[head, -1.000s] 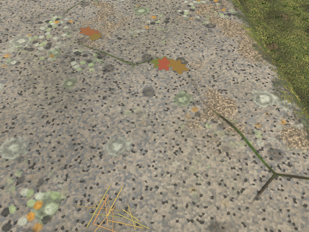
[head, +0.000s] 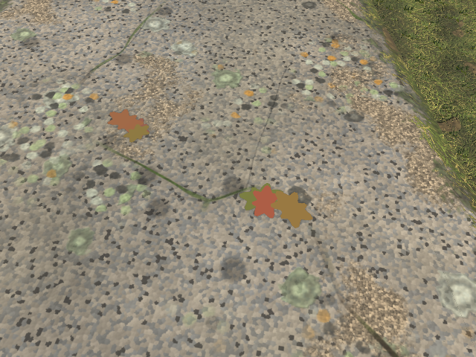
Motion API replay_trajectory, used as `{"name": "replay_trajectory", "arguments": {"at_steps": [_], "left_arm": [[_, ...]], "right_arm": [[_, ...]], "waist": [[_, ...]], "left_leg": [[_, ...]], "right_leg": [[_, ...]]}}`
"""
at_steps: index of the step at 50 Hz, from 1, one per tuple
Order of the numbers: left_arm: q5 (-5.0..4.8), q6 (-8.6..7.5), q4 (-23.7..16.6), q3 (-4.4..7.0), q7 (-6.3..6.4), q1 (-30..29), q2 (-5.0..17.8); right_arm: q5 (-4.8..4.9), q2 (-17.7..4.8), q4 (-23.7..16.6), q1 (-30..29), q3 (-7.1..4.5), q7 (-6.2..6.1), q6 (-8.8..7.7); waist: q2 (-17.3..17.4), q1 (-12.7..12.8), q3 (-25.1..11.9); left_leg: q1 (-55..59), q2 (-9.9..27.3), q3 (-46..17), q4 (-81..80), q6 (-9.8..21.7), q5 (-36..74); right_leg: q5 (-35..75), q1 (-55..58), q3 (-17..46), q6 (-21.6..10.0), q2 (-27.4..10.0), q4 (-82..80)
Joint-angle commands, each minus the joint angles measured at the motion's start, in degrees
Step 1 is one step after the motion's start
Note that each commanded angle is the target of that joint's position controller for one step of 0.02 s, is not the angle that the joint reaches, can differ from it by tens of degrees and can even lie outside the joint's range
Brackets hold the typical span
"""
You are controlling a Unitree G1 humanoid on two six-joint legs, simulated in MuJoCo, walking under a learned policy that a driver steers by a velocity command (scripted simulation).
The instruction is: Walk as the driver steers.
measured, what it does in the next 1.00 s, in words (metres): walks ahead, turning left: right foot, then left foot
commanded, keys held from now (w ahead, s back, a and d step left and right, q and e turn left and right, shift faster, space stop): w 0.38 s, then w+q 0.62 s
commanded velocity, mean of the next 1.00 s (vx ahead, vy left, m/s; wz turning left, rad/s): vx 0.50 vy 0.00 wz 0.24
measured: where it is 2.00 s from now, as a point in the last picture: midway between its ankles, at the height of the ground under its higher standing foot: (180, 177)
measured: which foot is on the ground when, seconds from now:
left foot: down 0.00-0.42, up 0.44-0.94, down 0.96-1.00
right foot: up 0.00-0.38, down 0.40-0.96, up 0.98-1.00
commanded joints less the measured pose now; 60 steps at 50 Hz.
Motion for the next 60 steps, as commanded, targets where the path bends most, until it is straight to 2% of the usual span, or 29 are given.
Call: {"name": "replay_trajectory", "arguments": {"at_steps": [1, 4, 9, 15, 18, 19, 20, 21, 22, 23, 24, 25, 26, 28, 30, 33, 38, 42, 45, 47, 48, 49, 50, 51, 52, 53, 54, 57, 60], "left_arm": [[0.42, 0.43, -3.1, 1.35, 0.5, 1.7, 3.8], [1.02, 1.13, -4.8, 1.43, 0.72, -2.5, 3.5], [1.04, 0.42, -7.4, 0.81, -0.09, -11.7, 1.8], [0.35, -0.36, -11.1, 0.04, -2.04, -21.0, 1.8], [0.27, -0.81, -11.1, 0.73, -2.75, -18.0, 4.1], [0.42, -0.88, -9.8, 1.56, -2.65, -12.9, 5.6], [0.72, -0.9, -6.9, 3.03, -2.2, -3.6, 8.3], [1.61, -0.81, -5.0, 4.21, -1.47, 7.2, 12.6], [1.45, -0.56, -3.8, 4.53, -1.75, 9.1, 14.9], [1.11, -0.59, -4.5, 2.99, -1.59, 8.6, 9.2], [1.15, -0.77, -5.0, 2.32, -1.21, 4.0, 7.2], [1.42, -0.96, -5.7, 1.85, -1.13, -0.3, 6.0], [1.72, -1.2, -5.7, 1.45, -1.25, -3.2, 4.2], [2.4, -1.7, -5.2, 1.16, -1.38, -5.2, 2.6], [2.36, -2.07, -4.4, 1.53, -1.1, -5.1, 3.7], [2.65, -1.97, -3.4, 2.1, -0.12, -3.8, 5.2], [2.08, -1.22, -2.8, 2.48, 1.02, -1.5, 6.8], [1.1, 0.42, -1.5, 3.1, 1.26, 2.4, 8.1], [0.37, 1.69, -2.2, 3.77, 1.6, 0.7, 10.3], [-0.05, 2.58, -3.1, 3.91, 1.84, -1.7, 11.4], [0.53, 2.36, -3.8, 3.47, 1.96, -1.5, 10.6], [2.81, 0.9, -6.7, 0.84, 1.03, 3.5, 1.4], [0.62, -1.91, -8.2, 0.6, 0.16, -0.4, 3.5], [-1.66, -3.46, -9.9, 1.36, -0.43, -6.8, 6.5], [-1.37, -4.2, -10.1, 1.16, -0.31, -7.9, 6.1], [0.31, -4.2, -9.3, 1.55, 0.17, -7.8, 6.5], [1.11, -3.52, -9.0, 2.17, 0.31, -6.6, 7.5], [1.95, -1.37, -9.6, 2.22, 0.4, -6.4, 6.0], [2.33, -0.78, -12.0, 1.57, 0.54, -12.8, 4.3]], "right_arm": [[-0.41, -5.5, -1.9, 0.7, -1.03, 0.08, -1.1], [-0.18, -7.7, -0.4, 3.5, -1.6, -0.8, -1.39], [0.45, -8.4, 1.3, 7.7, -1.51, -1.98, -0.7], [0.98, -9.2, 4.4, 13.7, -1.84, -2.3, 0.81], [1.14, -10.4, 4.4, 12.2, -2.35, -2.67, 1.64], [1.22, -10.7, 4.1, 10.8, -2.43, -2.72, 1.92], [1.13, -9.3, 3.7, 10.5, -1.85, -2.66, 2.13], [0.06, -7.0, 2.3, 11.1, -0.76, -2.62, 1.99], [0.56, 0.8, 2.5, 18.7, 1.32, -1.97, 0.75], [2.09, -6.4, 3.0, 14.1, -0.35, -1.83, -0.3], [3.32, -8.9, 1.1, 8.7, -1.23, -1.8, -0.86], [3.17, -8.4, 0.7, 6.3, -1.23, -2.21, -0.84], [2.39, -7.7, 0.8, 5.5, -1.64, -2.53, -0.35], [2.38, -5.1, 1.6, 8.4, -1.77, -2.48, 1.36], [2.38, -3.5, 1.0, 7.7, -1.75, -2.54, 2.62], [1.71, -3.5, -0.8, 3.9, -1.99, -2.41, 3.09], [1.13, -2.0, -4.2, -5.1, -1.12, -0.65, 2.42], [1.3, -1.9, -7.9, -11.0, -0.65, 0.8, 2.51], [1.51, -4.3, -9.5, -8.8, -1.71, 1.62, 2.79], [1.91, -8.6, -7.2, 3.6, -4.15, 1.34, 2.94], [1.9, -13.1, -4.8, 13.1, -6.33, 0.23, 3.31], [2.31, -19.5, -4.3, 13.4, -7.42, -0.46, 3.28], [1.33, -16.7, -6.4, 14.9, -6.09, -0.18, 2.41], [0.69, -12.8, -6.2, 13.5, -4.99, -0.05, 1.67], [1.01, -10.7, -6.7, 10.0, -4.4, -0.1, 1.1], [1.12, -8.5, -7.7, 5.4, -3.75, -0.11, 0.92], [0.62, -7.0, -8.8, 2.6, -3.16, -0.31, 0.77], [0.87, -8.4, -9.4, 2.8, -3.3, -1.23, 0.62], [1.11, -10.4, -9.0, 5.6, -3.8, -2.43, 0.81]], "waist": [[7.0, 0.9, -3.5], [5.1, 0.8, -1.2], [4.9, -2.0, 0.6], [4.8, -4.8, 3.3], [6.6, -1.7, 0.9], [7.2, 1.4, -2.3], [6.1, 5.7, -8.0], [-0.4, 8.9, -17.0], [-15.3, 4.6, -24.4], [-8.6, 7.4, -21.8], [-6.7, 6.7, -13.2], [-2.4, 4.7, -8.8], [-1.6, 3.1, -5.3], [-3.6, 0.3, -3.6], [-2.7, -0.7, -1.5], [-1.4, -0.4, 0.4], [-0.3, 2.4, 2.6], [-0.1, 4.2, 4.4], [-2.8, 0.9, 1.1], [-3.3, -6.6, -5.9], [0.6, -10.7, -11.0], [16.6, -4.1, -14.5], [11.8, -6.0, -23.0], [8.1, -7.5, -16.2], [4.6, -5.4, -11.0], [1.8, -2.7, -7.4], [2.6, -0.5, -6.4], [2.6, 1.3, -4.4], [3.5, -0.5, -2.1]], "left_leg": [[8.8, 14.6, -16.9, -17.4, 9.3, 2.6], [8.8, 14.4, -13.1, -19.6, 10.2, 8.6], [11.4, 11.8, -7.1, -20.2, 7.7, 11.0], [22.0, 15.6, -7.4, -16.4, 7.4, 12.5], [25.7, 17.1, -7.4, -10.7, 5.8, 25.2], [25.2, 15.9, -6.1, -5.0, 4.9, 35.1], [20.5, 12.8, -4.5, 5.9, 3.4, 37.5], [7.0, 8.9, -2.5, 24.2, 1.5, 20.0], [-15.1, -1.6, -4.5, 42.8, -1.5, -22.0], [-20.7, 0.9, -12.3, 48.9, -0.7, -24.6], [-23.9, 3.5, -11.2, 49.3, 0.0, -19.5], [-21.8, 6.5, -9.8, 46.9, -0.1, -14.2], [-19.6, 8.1, -9.7, 43.8, -0.4, -11.0], [-14.1, 10.0, -10.1, 41.1, -0.6, -7.7], [-15.5, 10.5, -10.1, 39.1, -1.1, -5.4], [-20.6, 10.3, -10.9, 32.5, -2.1, 2.5], [-19.4, 9.0, -5.1, 17.1, -2.1, 13.3], [-22.5, 7.8, -2.0, 11.4, -0.5, 8.8], [-15.4, 3.6, 2.2, 10.6, 2.4, 0.3], [1.8, -1.3, 4.3, 7.4, 5.6, -0.4], [18.9, 0.6, -2.4, 4.8, 8.2, 1.0], [38.3, 15.3, -32.8, 1.5, 18.0, -5.1], [43.9, 21.0, -52.5, -8.7, 22.1, -12.4], [40.7, 19.7, -45.1, -10.4, 18.6, -8.3], [32.7, 17.3, -37.3, -9.9, 16.5, -3.4], [23.8, 15.0, -31.3, -10.2, 14.8, 2.5], [17.7, 13.4, -27.7, -11.2, 14.2, 7.7], [9.9, 11.5, -23.2, -13.7, 14.0, 13.8], [6.8, 8.8, -19.2, -14.2, 12.3, 14.5]], "right_leg": [[5.4, -9.2, 2.5, 0.1, -5.6, -1.9], [12.1, -13.7, 2.1, 1.8, -6.0, -9.2], [26.5, -13.7, -0.2, 2.5, -3.9, -26.5], [23.5, -15.7, -1.3, 0.9, -1.5, -36.3], [17.1, -9.4, -2.5, -1.5, 0.6, -38.2], [16.7, -1.5, -4.4, -2.7, 2.7, -39.1], [18.6, 12.8, -4.3, -4.5, 3.1, -39.3], [19.8, 31.8, 8.3, -8.3, -8.3, -37.2], [8.3, 49.5, 35.0, -16.6, -20.9, -44.0], [2.2, 46.8, 36.2, -14.0, -19.4, -47.7], [4.3, 39.1, 27.0, -11.3, -17.9, -49.1], [8.9, 30.6, 20.5, -9.9, -16.0, -51.2], [11.8, 24.0, 15.3, -9.0, -14.1, -53.5], [14.1, 17.4, 8.8, -8.2, -11.9, -57.0], [17.5, 14.9, 3.9, -8.4, -11.8, -59.2], [21.6, 16.3, -1.7, -8.2, -11.3, -60.4], [24.1, 19.0, -10.0, -6.4, -10.2, -61.1], [29.8, 28.4, -12.4, -5.9, -13.0, -57.2], [52.8, 31.9, -14.5, -4.2, -13.9, -48.3], [62.3, 28.6, -16.3, -2.0, -11.9, -30.7], [49.3, 16.9, -16.4, 0.7, -9.5, -14.6], [-4.7, -9.7, -13.3, 4.5, 1.7, 6.4], [-14.5, -18.1, 1.5, 3.9, 5.9, 14.8], [-9.5, -23.7, 3.7, 2.1, 2.8, 14.5], [-4.3, -22.8, 3.5, 1.0, 0.1, 9.9], [-1.3, -18.6, 3.4, 1.1, -1.9, 4.7], [0.7, -13.9, 3.9, 1.5, -3.3, 1.4], [3.6, -10.2, 2.6, 3.9, -3.5, -6.5], [14.1, -10.9, 1.4, 5.9, -1.7, -18.6]]}}
Velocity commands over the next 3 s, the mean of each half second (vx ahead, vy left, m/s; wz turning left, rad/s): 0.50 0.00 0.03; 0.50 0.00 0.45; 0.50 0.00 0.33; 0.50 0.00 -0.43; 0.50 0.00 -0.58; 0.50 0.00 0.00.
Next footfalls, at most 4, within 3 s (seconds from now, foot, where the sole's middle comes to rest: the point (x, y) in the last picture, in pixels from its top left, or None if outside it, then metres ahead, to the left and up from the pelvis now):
0.40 right None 0.41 -0.15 -0.77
0.96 left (196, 286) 0.68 0.13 -0.77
1.48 right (217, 190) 1.04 0.08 -0.77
1.96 left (142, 149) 1.23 0.36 -0.77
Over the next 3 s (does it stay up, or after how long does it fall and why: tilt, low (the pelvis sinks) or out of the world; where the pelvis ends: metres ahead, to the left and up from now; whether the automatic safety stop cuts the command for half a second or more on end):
stays up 1.68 0.19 -0.02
